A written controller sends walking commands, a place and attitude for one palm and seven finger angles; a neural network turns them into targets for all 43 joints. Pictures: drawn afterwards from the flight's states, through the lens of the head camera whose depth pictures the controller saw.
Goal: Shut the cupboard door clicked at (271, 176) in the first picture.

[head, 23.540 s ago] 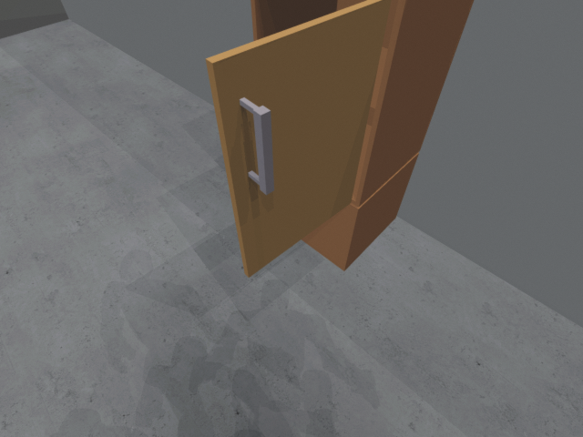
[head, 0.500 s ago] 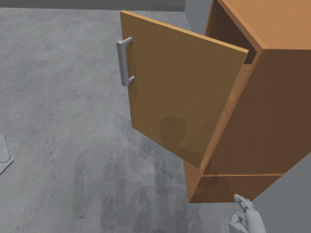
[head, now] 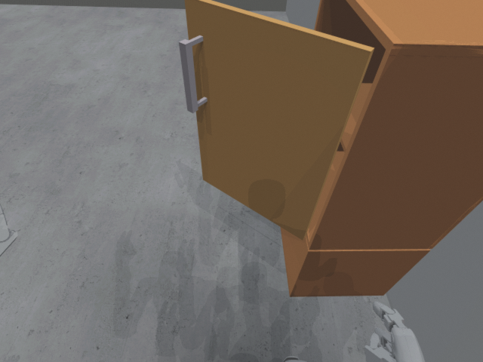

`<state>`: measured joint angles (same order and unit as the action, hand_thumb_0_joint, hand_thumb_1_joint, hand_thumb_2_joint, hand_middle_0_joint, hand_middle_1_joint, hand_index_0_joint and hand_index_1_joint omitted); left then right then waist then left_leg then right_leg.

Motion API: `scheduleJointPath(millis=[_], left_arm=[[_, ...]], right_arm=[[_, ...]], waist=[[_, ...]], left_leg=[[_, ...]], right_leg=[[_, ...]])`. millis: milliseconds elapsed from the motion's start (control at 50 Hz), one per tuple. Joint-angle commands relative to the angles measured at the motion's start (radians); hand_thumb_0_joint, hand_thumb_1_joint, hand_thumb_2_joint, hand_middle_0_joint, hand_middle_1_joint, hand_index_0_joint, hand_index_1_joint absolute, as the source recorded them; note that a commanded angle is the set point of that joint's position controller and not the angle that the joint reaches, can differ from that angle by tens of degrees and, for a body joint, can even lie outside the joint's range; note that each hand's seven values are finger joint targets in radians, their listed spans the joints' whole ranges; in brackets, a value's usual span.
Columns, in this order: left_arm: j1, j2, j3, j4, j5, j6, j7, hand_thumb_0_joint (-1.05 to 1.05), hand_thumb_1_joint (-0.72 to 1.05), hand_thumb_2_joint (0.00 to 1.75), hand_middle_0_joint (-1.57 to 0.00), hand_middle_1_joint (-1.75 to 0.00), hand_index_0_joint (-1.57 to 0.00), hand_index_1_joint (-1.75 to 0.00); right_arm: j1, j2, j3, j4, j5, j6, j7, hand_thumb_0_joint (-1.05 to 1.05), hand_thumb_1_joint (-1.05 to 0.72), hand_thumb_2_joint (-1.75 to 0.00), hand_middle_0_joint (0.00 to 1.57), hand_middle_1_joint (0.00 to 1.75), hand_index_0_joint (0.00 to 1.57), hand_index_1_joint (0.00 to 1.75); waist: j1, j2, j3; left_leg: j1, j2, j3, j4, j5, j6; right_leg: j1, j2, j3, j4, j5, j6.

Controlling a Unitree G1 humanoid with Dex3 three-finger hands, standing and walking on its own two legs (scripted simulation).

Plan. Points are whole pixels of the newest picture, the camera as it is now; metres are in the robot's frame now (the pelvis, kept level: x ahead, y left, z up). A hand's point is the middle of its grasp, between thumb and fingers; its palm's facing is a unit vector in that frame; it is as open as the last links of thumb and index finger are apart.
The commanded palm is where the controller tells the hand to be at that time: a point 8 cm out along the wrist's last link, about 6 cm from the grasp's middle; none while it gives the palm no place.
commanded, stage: step back with the hand held close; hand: left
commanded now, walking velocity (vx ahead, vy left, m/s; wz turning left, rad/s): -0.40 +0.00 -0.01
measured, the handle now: (195, 75) +0.71 +0.16 +0.11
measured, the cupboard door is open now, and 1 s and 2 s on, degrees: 52 52 52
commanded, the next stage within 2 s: stop stepping back and stand still in 0.42 s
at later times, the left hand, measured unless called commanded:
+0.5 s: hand (52, 306) +0.14 +0.20 +0.18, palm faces +0.28 -0.82 -0.49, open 7.4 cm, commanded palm +0.05 +0.26 +0.20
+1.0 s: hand out of the picture +0.00 +0.22 +0.18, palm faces +0.39 -0.87 -0.31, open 7.4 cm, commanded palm -0.05 +0.27 +0.20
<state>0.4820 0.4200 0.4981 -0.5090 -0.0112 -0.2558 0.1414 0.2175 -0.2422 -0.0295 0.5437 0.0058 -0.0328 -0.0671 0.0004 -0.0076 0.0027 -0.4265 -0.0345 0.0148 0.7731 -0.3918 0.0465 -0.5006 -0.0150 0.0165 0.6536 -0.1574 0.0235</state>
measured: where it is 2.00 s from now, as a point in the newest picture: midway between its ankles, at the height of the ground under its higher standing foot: outside the picture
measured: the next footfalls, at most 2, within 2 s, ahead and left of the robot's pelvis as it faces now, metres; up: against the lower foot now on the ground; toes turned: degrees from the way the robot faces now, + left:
right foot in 0.38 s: -0.21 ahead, -0.13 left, +0.00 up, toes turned -4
left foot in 0.64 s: -0.05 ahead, +0.06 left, +0.00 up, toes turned -5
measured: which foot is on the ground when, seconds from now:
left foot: down 0.00-0.50, up 0.52-0.62, down 0.64-0.80, up 0.82-1.00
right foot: down 0.00-0.12, up 0.14-0.36, down 0.38-0.66, up 0.68-0.76, down 0.78-1.00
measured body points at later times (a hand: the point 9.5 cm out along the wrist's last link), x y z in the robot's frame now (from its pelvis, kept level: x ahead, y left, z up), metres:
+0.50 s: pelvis -0.12 -0.03 +0.02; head -0.02 -0.02 +0.45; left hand +0.12 +0.24 +0.21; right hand +0.10 -0.25 -0.07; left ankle +0.03 +0.09 -0.71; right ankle -0.25 -0.13 -0.71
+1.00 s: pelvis -0.21 -0.02 +0.03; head -0.24 +0.02 +0.47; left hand -0.02 +0.26 +0.19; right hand -0.12 -0.29 -0.05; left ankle -0.21 +0.09 -0.67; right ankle -0.17 -0.13 -0.71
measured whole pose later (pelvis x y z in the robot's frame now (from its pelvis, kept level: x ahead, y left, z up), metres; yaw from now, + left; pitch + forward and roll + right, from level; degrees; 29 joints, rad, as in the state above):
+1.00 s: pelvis -0.21 -0.02 +0.03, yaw -4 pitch +0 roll +0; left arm 0.51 0.36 0.33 -0.48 0.01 -0.17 0.16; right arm 0.34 -0.21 0.00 0.67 -0.02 -0.06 -0.09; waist 0.01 -0.10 -0.11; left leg -0.38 0.02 0.03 0.85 -0.41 0.02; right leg -0.31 -0.03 -0.10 0.51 -0.28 -0.04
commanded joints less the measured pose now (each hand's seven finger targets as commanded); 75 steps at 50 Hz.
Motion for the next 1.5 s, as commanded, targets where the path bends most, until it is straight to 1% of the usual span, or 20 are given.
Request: scheduleJointPath(millis=[0, 60, 120, 220, 360, 440, 480, 540, 580, 620, 660, 740, 820, 1000, 1040, 1060, 1080, 1120, 1340, 1480], left_arm=[[-0.052, 0.183, 0.076, -0.146, -0.013, -0.045, 0.024, 0.00, 0.90, 0.90, -0.20, -0.30, -0.20, -0.30], [-0.019, 0.204, 0.101, -0.219, -0.013, -0.067, 0.037, 0.00, 0.90, 0.90, -0.20, -0.30, -0.20, -0.30], [-0.017, 0.211, 0.160, -0.323, 0.009, -0.093, 0.039, 0.00, 0.90, 0.90, -0.20, -0.30, -0.20, -0.30], [0.090, 0.184, 0.164, -0.253, -0.015, -0.109, 0.020, 0.00, 0.90, 0.90, -0.20, -0.30, -0.20, -0.30], [-0.106, 0.129, 0.010, -0.213, -0.024, -0.099, 0.006, 0.00, 0.90, 0.90, -0.20, -0.30, -0.20, -0.30], [-0.026, 0.288, 0.141, -0.373, -0.033, -0.101, -0.003, 0.00, 0.90, 0.90, -0.20, -0.30, -0.20, -0.30], [0.078, 0.345, 0.242, -0.366, -0.071, -0.109, -0.009, 0.00, 0.90, 0.90, -0.20, -0.30, -0.20, -0.30], [0.324, 0.344, 0.335, -0.227, -0.082, -0.061, -0.009, 0.00, 0.90, 0.90, -0.20, -0.30, -0.20, -0.30], [0.281, 0.254, 0.237, -0.245, -0.083, -0.036, 0.004, 0.00, 0.90, 0.90, -0.20, -0.30, -0.20, -0.30], [0.224, 0.199, 0.146, -0.182, -0.081, -0.004, 0.006, 0.00, 0.90, 0.90, -0.20, -0.30, -0.20, -0.30], [0.197, 0.126, 0.062, -0.016, -0.076, 0.030, 0.005, 0.00, 0.90, 0.90, -0.20, -0.30, -0.20, -0.30], [0.050, 0.189, 0.037, -0.044, -0.041, 0.067, 0.017, 0.00, 0.90, 0.90, -0.20, -0.30, -0.20, -0.30], [-0.096, 0.175, -0.034, -0.158, -0.010, 0.047, 0.028, 0.00, 0.90, 0.90, -0.20, -0.30, -0.20, -0.30], [-0.142, 0.225, 0.040, -0.271, 0.016, -0.026, 0.064, 0.00, 0.90, 0.90, -0.20, -0.30, -0.20, -0.30], [-0.093, 0.187, 0.048, -0.265, 0.003, -0.041, 0.059, 0.00, 0.90, 0.90, -0.20, -0.30, -0.20, -0.30], [-0.094, 0.214, 0.078, -0.255, 0.011, -0.040, 0.055, 0.00, 0.90, 0.90, -0.20, -0.30, -0.20, -0.30], [-0.002, 0.211, 0.115, -0.113, 0.004, -0.032, 0.044, 0.00, 0.90, 0.90, -0.20, -0.30, -0.20, -0.30], [0.038, 0.160, 0.072, -0.083, -0.010, -0.013, 0.032, 0.00, 0.90, 0.90, -0.20, -0.30, -0.20, -0.30], [-0.121, 0.230, 0.028, -0.272, -0.005, 0.025, 0.034, 0.00, 0.90, 0.90, -0.20, -0.30, -0.20, -0.30], [0.007, 0.221, 0.095, -0.168, -0.032, -0.002, 0.054, 0.00, 0.90, 0.90, -0.20, -0.30, -0.20, -0.30]], right_arm=[[-0.065, -0.106, -0.044, -0.138, 0.004, -0.035, 0.009, 0.00, -0.90, -0.90, 0.20, 0.30, 0.20, 0.30], [-0.069, -0.113, -0.041, -0.143, 0.005, -0.038, 0.002, 0.00, -0.90, -0.90, 0.20, 0.30, 0.20, 0.30], [-0.110, -0.129, -0.048, -0.162, -0.001, -0.076, -0.013, 0.00, -0.90, -0.90, 0.20, 0.30, 0.20, 0.30], [-0.075, -0.100, -0.063, -0.092, -0.015, -0.134, 0.000, 0.00, -0.90, -0.90, 0.20, 0.30, 0.20, 0.30], [-0.079, -0.104, -0.060, 0.051, -0.027, -0.193, 0.019, 0.00, -0.90, -0.90, 0.20, 0.30, 0.20, 0.30], [-0.117, -0.066, -0.053, -0.065, 0.007, -0.131, 0.018, 0.00, -0.90, -0.90, 0.20, 0.30, 0.20, 0.30], [-0.193, -0.041, -0.035, -0.154, 0.050, -0.100, 0.011, 0.00, -0.90, -0.90, 0.20, 0.30, 0.20, 0.30], [-0.211, -0.038, -0.005, -0.170, 0.039, -0.079, -0.010, 0.00, -0.90, -0.90, 0.20, 0.30, 0.20, 0.30], [-0.139, -0.061, 0.008, -0.127, 0.024, -0.074, -0.025, 0.00, -0.90, -0.90, 0.20, 0.30, 0.20, 0.30], [-0.088, -0.099, -0.019, -0.096, 0.017, -0.084, -0.011, 0.00, -0.90, -0.90, 0.20, 0.30, 0.20, 0.30], [-0.044, -0.114, -0.038, -0.069, 0.028, -0.100, -0.010, 0.00, -0.90, -0.90, 0.20, 0.30, 0.20, 0.30], [-0.097, -0.121, -0.014, -0.090, 0.023, -0.085, -0.031, 0.00, -0.90, -0.90, 0.20, 0.30, 0.20, 0.30], [-0.091, -0.100, -0.031, -0.083, 0.001, -0.069, -0.032, 0.00, -0.90, -0.90, 0.20, 0.30, 0.20, 0.30], [-0.032, -0.078, -0.003, -0.049, -0.034, -0.121, -0.039, 0.00, -0.90, -0.90, 0.20, 0.30, 0.20, 0.30], [0.003, -0.114, -0.023, -0.068, -0.025, -0.145, -0.033, 0.00, -0.90, -0.90, 0.20, 0.30, 0.20, 0.30], [-0.020, -0.090, -0.016, -0.083, -0.017, -0.159, -0.025, 0.00, -0.90, -0.90, 0.20, 0.30, 0.20, 0.30], [-0.035, -0.086, -0.024, -0.066, -0.015, -0.158, -0.020, 0.00, -0.90, -0.90, 0.20, 0.30, 0.20, 0.30], [-0.029, -0.087, -0.023, -0.046, -0.013, -0.144, -0.007, 0.00, -0.90, -0.90, 0.20, 0.30, 0.20, 0.30], [-0.062, -0.086, 0.008, -0.022, -0.028, -0.145, -0.016, 0.00, -0.90, -0.90, 0.20, 0.30, 0.20, 0.30], [-0.060, -0.056, -0.008, -0.045, 0.001, -0.116, 0.006, 0.00, -0.90, -0.90, 0.20, 0.30, 0.20, 0.30]], waist=[[-0.015, -0.164, -0.032], [-0.023, -0.031, -0.094], [-0.001, 0.319, -0.151], [0.015, 0.232, -0.118], [0.025, 0.282, -0.275], [0.047, -0.051, -0.446], [0.067, -0.388, -0.350], [0.049, -0.108, -0.266], [-0.015, 0.149, -0.305], [-0.009, 0.234, -0.282], [-0.008, 0.138, -0.121], [0.001, 0.064, -0.023], [-0.006, -0.245, 0.065], [-0.025, 0.143, -0.049], [-0.029, 0.492, -0.031], [-0.029, 0.412, -0.005], [-0.015, 0.211, -0.012], [-0.027, 0.109, 0.010], [-0.017, 0.234, -0.088], [0.004, -0.140, -0.144]], left_leg=[[-0.108, 0.059, -0.098, -0.105, -0.168, 0.009], [-0.106, 0.094, -0.156, -0.275, -0.200, 0.040], [-0.467, 0.331, -0.376, -0.578, -0.321, 0.146], [-0.224, 0.318, -0.254, -0.477, 0.018, 0.114], [0.647, 0.292, -0.152, -0.211, 1.176, 0.036], [0.484, 0.156, 0.022, -0.098, 0.843, -0.022], [0.003, 0.016, 0.083, 0.036, 0.092, -0.053], [-0.104, 0.039, 0.033, -0.105, 0.012, -0.031], [0.198, 0.033, 0.064, -0.350, 0.594, -0.020], [0.453, 0.223, -0.123, -0.296, 1.042, 0.065], [0.352, 0.277, -0.169, -0.394, 0.778, 0.078], [-0.032, 0.188, -0.139, -0.458, 0.048, 0.043], [0.016, 0.014, -0.014, 0.234, -0.066, -0.045], [0.224, 0.021, 0.071, -0.300, -0.058, 0.000], [0.211, 0.253, -0.359, -0.584, -0.324, 0.087], [0.148, 0.356, -0.470, -0.616, -0.295, 0.156], [0.124, 0.356, -0.436, -0.584, -0.230, 0.172], [0.176, 0.333, -0.408, -0.545, -0.101, 0.156], [0.226, 0.234, -0.144, -0.412, 0.316, 0.035], [-0.114, 0.048, -0.023, 0.093, -0.092, -0.060]], right_leg=[[0.064, -0.195, 0.284, -0.327, -0.358, -0.095], [0.126, -0.108, 0.148, -0.212, -0.305, -0.050], [0.499, 0.084, -0.001, 0.334, -0.028, 0.019], [0.360, 0.088, -0.002, 0.223, -0.263, 0.003], [0.098, 0.048, -0.002, -0.349, -0.094, 0.014], [0.393, -0.042, 0.009, -0.332, 0.676, 0.049], [0.595, -0.222, 0.067, -0.212, 1.272, 0.075], [0.596, -0.254, 0.085, -0.100, 1.084, -0.053], [0.482, -0.115, -0.013, 0.041, 0.847, -0.025], [0.172, -0.001, -0.027, 0.120, -0.037, 0.035], [0.121, 0.015, 0.001, 0.054, -0.405, 0.036], [0.404, -0.025, -0.034, -0.229, -0.132, 0.010], [-0.063, -0.343, 0.368, -0.594, -0.763, -0.143], [0.056, -0.163, 0.063, -0.262, -0.566, -0.122], [-0.011, 0.051, -0.114, 0.250, -0.408, -0.035], [-0.057, 0.051, -0.072, 0.460, -0.353, -0.022], [-0.063, 0.019, -0.031, 0.514, -0.280, -0.017], [-0.122, -0.010, -0.028, 0.414, -0.229, -0.013], [0.298, 0.055, -0.136, -0.214, -0.107, -0.020], [0.560, -0.324, 0.317, -0.284, 0.446, -0.242]])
